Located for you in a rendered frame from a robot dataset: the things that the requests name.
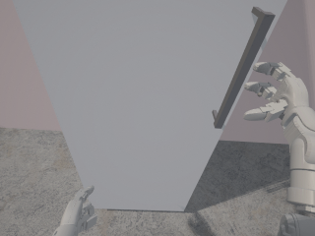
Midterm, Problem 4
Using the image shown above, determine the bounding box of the left robot hand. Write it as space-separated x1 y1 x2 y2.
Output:
60 185 97 234

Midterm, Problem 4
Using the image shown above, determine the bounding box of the left robot forearm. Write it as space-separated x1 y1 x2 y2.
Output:
52 224 78 236

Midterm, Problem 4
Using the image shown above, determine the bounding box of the handle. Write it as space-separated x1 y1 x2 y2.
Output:
212 6 276 129

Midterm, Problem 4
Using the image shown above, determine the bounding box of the right robot forearm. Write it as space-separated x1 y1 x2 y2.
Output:
281 106 315 214

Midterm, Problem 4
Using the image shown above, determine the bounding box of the right robot hand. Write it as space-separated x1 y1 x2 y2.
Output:
243 62 310 123

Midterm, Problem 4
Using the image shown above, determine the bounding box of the robot right upper arm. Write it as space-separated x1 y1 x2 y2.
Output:
278 212 315 236

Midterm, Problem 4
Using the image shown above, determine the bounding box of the fridge door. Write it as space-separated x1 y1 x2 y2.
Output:
12 0 287 211

